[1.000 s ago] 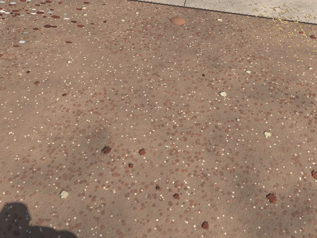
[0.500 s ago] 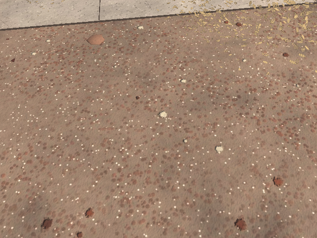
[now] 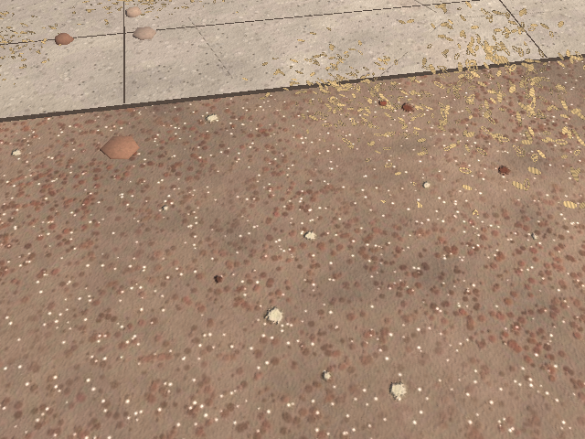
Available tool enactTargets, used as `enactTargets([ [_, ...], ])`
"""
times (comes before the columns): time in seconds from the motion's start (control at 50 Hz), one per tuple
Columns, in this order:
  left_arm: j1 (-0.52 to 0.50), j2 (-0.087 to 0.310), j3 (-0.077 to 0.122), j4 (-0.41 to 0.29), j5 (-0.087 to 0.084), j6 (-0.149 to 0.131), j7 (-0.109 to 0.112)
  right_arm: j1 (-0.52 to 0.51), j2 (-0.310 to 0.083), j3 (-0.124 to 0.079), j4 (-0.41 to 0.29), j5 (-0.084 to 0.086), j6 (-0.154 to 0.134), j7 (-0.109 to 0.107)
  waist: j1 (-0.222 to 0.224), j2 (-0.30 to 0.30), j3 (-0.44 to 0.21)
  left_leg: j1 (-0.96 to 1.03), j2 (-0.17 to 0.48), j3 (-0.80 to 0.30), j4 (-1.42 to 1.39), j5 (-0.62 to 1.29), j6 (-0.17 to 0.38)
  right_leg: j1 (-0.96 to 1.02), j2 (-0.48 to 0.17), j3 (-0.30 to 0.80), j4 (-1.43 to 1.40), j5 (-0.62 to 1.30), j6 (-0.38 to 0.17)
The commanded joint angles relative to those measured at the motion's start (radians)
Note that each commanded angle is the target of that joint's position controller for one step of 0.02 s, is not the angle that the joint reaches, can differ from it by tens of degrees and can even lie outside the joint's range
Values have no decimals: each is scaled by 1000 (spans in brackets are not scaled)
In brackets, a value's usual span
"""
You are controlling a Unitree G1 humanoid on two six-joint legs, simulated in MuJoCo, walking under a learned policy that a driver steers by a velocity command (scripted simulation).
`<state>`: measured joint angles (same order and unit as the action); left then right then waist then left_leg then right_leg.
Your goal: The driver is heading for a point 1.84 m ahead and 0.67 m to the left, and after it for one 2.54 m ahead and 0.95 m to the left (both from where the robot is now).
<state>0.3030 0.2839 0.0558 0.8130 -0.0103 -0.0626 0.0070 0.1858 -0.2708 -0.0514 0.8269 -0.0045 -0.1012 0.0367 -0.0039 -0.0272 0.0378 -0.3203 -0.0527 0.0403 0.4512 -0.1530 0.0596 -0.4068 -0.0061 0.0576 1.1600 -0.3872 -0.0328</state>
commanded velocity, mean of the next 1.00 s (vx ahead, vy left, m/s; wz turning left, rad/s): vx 0.09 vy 0.00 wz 0.42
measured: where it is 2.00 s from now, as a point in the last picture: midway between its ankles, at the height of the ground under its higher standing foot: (186, 411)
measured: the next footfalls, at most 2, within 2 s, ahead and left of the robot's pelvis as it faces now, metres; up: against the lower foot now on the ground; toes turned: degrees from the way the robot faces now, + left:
right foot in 0.30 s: +0.29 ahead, -0.11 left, +0.00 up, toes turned +12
left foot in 0.72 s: +0.16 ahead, +0.12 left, +0.00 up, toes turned +26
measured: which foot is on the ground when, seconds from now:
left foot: down 0.00-0.30, up 0.32-0.70, down 0.72-1.00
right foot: up 0.00-0.28, down 0.30-0.72, up 0.74-1.00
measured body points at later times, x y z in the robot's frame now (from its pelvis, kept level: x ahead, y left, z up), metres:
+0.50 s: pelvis +0.16 -0.03 +0.00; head +0.20 -0.03 +0.45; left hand +0.26 +0.27 -0.09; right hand +0.34 -0.29 -0.12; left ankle +0.10 +0.10 -0.66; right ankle +0.25 -0.12 -0.74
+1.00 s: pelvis +0.16 +0.02 +0.01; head +0.17 +0.06 +0.46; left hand +0.14 +0.34 -0.12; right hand +0.42 -0.15 -0.08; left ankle +0.12 +0.10 -0.74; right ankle +0.25 -0.11 -0.68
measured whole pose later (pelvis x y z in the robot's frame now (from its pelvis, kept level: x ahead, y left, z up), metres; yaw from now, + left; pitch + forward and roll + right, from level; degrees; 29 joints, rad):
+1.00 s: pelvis +0.16 +0.02 +0.01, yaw +30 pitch +2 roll -2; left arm 0.13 0.31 0.09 0.81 0.00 0.02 0.03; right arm 0.18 -0.27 -0.05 0.70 -0.01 0.02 -0.03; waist 0.00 -0.03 0.03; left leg -0.25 -0.04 -0.06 0.44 -0.21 0.05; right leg -0.48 -0.02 0.02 0.88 -0.32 0.08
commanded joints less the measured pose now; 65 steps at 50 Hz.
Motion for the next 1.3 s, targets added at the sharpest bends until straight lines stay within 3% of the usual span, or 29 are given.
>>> enactTargets([
  [0.02, 12, 82, 28, -81, 20, -15, 8, 5, -104, -14, -39, -6, -10, -2, 28, 97, -69, 157, 266, -290, -197, 559, 190, -142, -81, 17, -72, 30, 38],
  [0.12, -96, 49, 13, -114, 20, 2, 19, 25, -194, -46, -21, 17, 23, -34, 12, 108, -112, 106, 197, -164, -167, 701, 157, -59, -19, -23, -396, 262, 86],
  [0.22, -224, 74, 19, -150, 13, 8, 12, 81, -188, -51, -6, 32, 68, -55, -26, 131, -101, 144, 202, -256, -99, 456, 121, -26, 22, 15, -588, 340, 87],
  [0.28, -158, 112, 37, -130, 19, -12, 7, 29, -173, -50, -33, 33, 84, -67, 28, 137, -109, 140, 175, -332, 16, 286, 75, 100, 16, 19, -748, 403, 49],
  [0.3, -120, 150, 47, -128, 33, -19, 13, 40, -134, -39, -47, 25, 83, -66, 33, 90, -155, 86, 117, -314, 120, 176, 33, 232, -71, 68, -781, 558, 5],
  [0.32, -74, 211, 57, -137, 49, -13, 28, 83, -71, -21, -68, -2, 77, -62, 19, -101, -244, -76, 17, -220, 360, -216, -22, 447, -287, 235, -719, 956, -86],
  [0.34, -62, 195, 55, -134, 49, 9, 25, 215, -72, -15, -66, 14, 77, -60, -19, -284, -349, -241, -46, -141, 568, -609, -63, 568, -469, 459, -725, 981, -251],
  [0.36, -87, 142, 43, -149, 32, 20, 22, 218, -161, -38, -45, 23, 88, -60, -7, -172, -321, -282, 16, -161, 694, -552, -92, 509, -434, 462, -767, 786, -258],
  [0.4, -172, 98, 27, -159, 29, 32, 24, 126, -184, -57, -53, 30, 127, -73, -9, -76, -190, -317, 67, -132, 765, -416, -129, 355, -318, 267, -805, 536, -192],
  [0.46, -235, 113, 31, -149, 41, 42, 29, 113, -138, -54, -80, 25, 160, -78, -27, -123, -109, -224, 84, -81, 717, -294, -153, 161, -247, 108, -885, 395, -185],
  [0.54, -234, 128, 40, -130, 33, 46, 41, 56, -104, -41, -128, 18, 157, -64, -6, -119, -140, -162, 114, -55, 523, -233, -142, 192, -273, 27, -891, 426, -207],
  [0.62, -229, 167, 54, -112, 21, 56, 34, 30, -124, -43, -156, 18, 158, -41, 5, -128, -156, -61, 109, -10, 359, -204, -106, 214, -308, -14, -872, 431, -197],
  [0.68, -242, 177, 59, -96, -7, 65, 29, 84, -130, -54, -145, 16, 162, -25, -38, -114, -147, 66, 77, 34, 134, -92, -47, 196, -300, -61, -789, 361, -131],
  [0.7, -204, 152, 56, -76, -13, 68, 28, 116, -148, -64, -133, 10, 163, -27, -42, -75, -138, 145, 60, 15, 46, -31, -13, 144, -266, -102, -713, 273, -71],
  [0.72, -162, 102, 46, -65, 4, 72, 20, 135, -225, -86, -139, 9, 162, -40, -24, 130, -102, 236, 195, -207, -86, 155, 56, -14, -170, -206, -491, 90, 29],
  [0.74, -206, 75, 36, -124, 41, 70, 21, 107, -333, -101, -180, -1, 160, -52, -8, 378, -57, 267, 433, -556, -126, 364, 239, -293, -7, -214, -251, -271, 117],
  [0.76, -304, 112, 48, -144, 35, 64, 30, 128, -297, -92, -187, -37, 134, -45, -80, 262, -110, 199, 435, -571, -153, 296, 302, -289, 3, -40, -76, -284, 102],
  [0.78, -292, 123, 55, -139, 14, 66, 33, 81, -274, -84, -186, -36, 113, -45, -41, 213, -96, 184, 377, -479, -153, 232, 251, -294, -13, -4, -31, -188, 81],
  [0.82, -217, 139, 66, -84, 18, 75, 46, -28, -196, -63, -203, 4, 103, -55, 7, 164, -100, 182, 303, -360, -129, 201, 152, -282, -36, 2, -44, -43, 80],
  [0.86, -188, 127, 66, -71, 19, 74, 42, -31, -156, -42, -204, 1, 104, -65, 21, 163, -131, 160, 271, -304, -117, 309, 150, -204, -21, -12, -11, 29, 95],
  [1.0, -225, 83, 35, -74, 7, 69, 21, -12, -164, -37, -176, -8, 111, -67, -21, 177, -109, 183, 257, -296, -106, 241, 166, -46, -34, -19, -378, 52, 113],
  [1.08, -225, 104, 33, -71, -7, 50, 0, 22, -180, -36, -137, 10, 113, -51, -47, 191, -36, 105, 253, -399, -192, -332, 173, 38, -3, -77, -543, 26, 74],
  [1.14, -136, 91, 30, -28, -7, 12, -10, 4, -157, -25, -128, 15, 105, -51, 10, 137, -22, 25, 209, -407, -146, -415, 129, 226, 2, -81, -749, 119, 6],
  [1.16, -60, 111, 34, -6, -2, 0, -7, -23, -114, -12, -137, 9, 94, -50, 41, 99, -52, -53, 170, -365, -52, -377, 93, 346, -74, 5, -765, 122, -31],
  [1.18, 16, 189, 50, 17, 3, -7, -2, -49, -54, 3, -167, 1, 77, -44, 43, -64, -75, -195, 50, -191, 159, -344, 29, 451, -211, 191, -816, 56, -104],
  [1.2, 61, 241, 69, 37, 5, -10, -11, -93, -84, -6, -202, 12, 59, -46, 63, -215, -32, -351, -16, -51, 324, -373, -15, 464, -347, 448, -931, -97, -222],
  [1.22, 72, 194, 58, 32, 10, -19, -9, -146, -156, -28, -210, 26, 48, -47, 102, -172, 40, -470, 33, -93, 485, -440, -30, 469, -392, 525, -976, -139, -267],
  [1.24, 54, 159, 47, 29, 9, -26, -4, -128, -156, -35, -201, 36, 40, -42, 82, -129, 54, -518, 65, -122, 560, -389, -28, 483, -365, 479, -975, -156, -246],
  [1.3, 36, 127, 34, 24, -4, -28, 2, -136, -114, -32, -194, 24, 27, -23, 71, -99, 55, -557, 125, -97, 535, -190, -40, 512, -284, 302, -1006, 11, -180],
])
